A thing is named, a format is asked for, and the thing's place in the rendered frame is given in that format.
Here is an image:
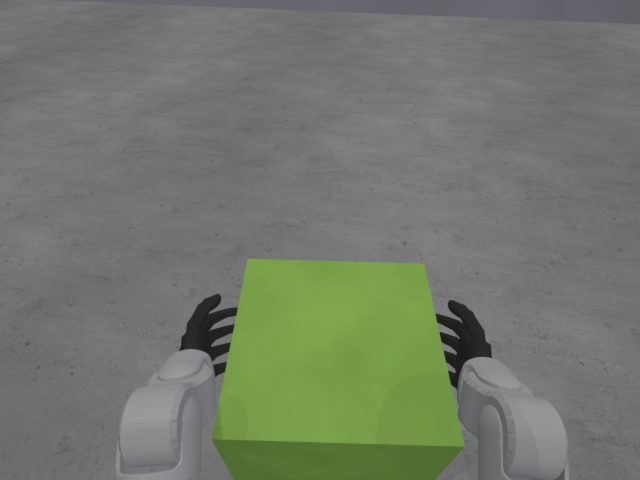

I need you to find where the left robot forearm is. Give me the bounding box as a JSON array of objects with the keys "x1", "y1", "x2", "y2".
[{"x1": 114, "y1": 349, "x2": 217, "y2": 480}]

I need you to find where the right robot forearm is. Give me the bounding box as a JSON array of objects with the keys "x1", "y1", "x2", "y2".
[{"x1": 457, "y1": 357, "x2": 569, "y2": 480}]

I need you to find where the carton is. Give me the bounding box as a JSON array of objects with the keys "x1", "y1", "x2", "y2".
[{"x1": 212, "y1": 259, "x2": 465, "y2": 480}]

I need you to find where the right robot hand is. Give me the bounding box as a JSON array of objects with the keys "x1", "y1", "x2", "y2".
[{"x1": 436, "y1": 300, "x2": 492, "y2": 390}]

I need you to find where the left robot hand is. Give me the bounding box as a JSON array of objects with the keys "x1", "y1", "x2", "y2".
[{"x1": 179, "y1": 294, "x2": 238, "y2": 377}]

